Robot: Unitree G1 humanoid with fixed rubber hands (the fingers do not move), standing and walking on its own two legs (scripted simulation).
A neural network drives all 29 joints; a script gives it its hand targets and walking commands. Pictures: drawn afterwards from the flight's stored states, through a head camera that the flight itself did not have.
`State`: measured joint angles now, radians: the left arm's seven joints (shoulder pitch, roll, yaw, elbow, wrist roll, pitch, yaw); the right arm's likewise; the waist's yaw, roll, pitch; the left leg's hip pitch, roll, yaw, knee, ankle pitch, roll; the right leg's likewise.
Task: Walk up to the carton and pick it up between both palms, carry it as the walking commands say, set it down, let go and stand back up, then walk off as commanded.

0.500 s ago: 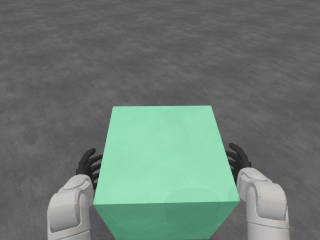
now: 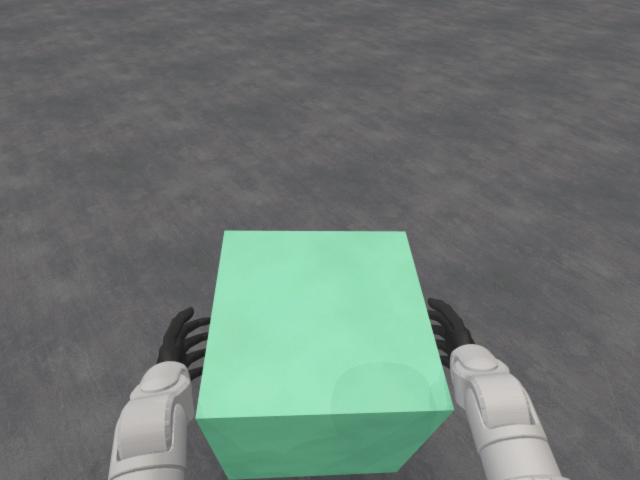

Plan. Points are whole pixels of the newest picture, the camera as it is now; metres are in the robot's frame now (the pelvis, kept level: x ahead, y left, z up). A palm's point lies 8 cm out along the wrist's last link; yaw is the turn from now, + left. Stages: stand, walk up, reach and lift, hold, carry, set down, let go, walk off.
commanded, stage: set down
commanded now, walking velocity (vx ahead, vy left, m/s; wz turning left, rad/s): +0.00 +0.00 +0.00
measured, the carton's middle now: (315, 358) +0.31 +0.03 -0.08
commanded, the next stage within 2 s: none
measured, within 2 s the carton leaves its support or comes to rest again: neither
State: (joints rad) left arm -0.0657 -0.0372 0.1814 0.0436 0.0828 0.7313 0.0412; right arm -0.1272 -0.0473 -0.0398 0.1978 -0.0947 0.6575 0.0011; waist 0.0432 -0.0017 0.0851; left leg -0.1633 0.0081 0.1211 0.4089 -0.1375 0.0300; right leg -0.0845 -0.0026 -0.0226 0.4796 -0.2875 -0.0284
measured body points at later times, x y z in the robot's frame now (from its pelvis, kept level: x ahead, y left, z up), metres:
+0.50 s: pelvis -0.02 +0.00 -0.02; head +0.05 +0.01 +0.43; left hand +0.29 +0.20 -0.05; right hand +0.34 -0.16 -0.05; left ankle +0.06 +0.10 -0.74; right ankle -0.01 -0.10 -0.74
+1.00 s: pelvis -0.02 -0.02 -0.06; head +0.16 -0.01 +0.35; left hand +0.32 +0.20 -0.13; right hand +0.37 -0.16 -0.14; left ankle +0.06 +0.11 -0.74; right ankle -0.01 -0.10 -0.74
